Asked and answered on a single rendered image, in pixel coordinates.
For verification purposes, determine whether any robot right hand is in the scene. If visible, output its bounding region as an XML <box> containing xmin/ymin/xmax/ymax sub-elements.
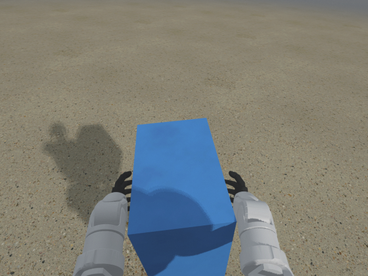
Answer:
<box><xmin>225</xmin><ymin>171</ymin><xmax>248</xmax><ymax>203</ymax></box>

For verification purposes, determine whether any carton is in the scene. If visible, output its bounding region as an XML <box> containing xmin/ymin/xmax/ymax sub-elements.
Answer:
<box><xmin>127</xmin><ymin>118</ymin><xmax>237</xmax><ymax>276</ymax></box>

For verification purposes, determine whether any robot left hand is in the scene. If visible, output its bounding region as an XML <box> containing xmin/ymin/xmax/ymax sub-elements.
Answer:
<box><xmin>112</xmin><ymin>171</ymin><xmax>132</xmax><ymax>211</ymax></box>

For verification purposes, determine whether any robot left forearm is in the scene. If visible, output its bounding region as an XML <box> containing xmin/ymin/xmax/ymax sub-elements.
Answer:
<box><xmin>72</xmin><ymin>192</ymin><xmax>128</xmax><ymax>276</ymax></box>

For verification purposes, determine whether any robot right forearm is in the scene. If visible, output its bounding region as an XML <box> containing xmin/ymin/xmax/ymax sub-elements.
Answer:
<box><xmin>233</xmin><ymin>191</ymin><xmax>294</xmax><ymax>276</ymax></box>

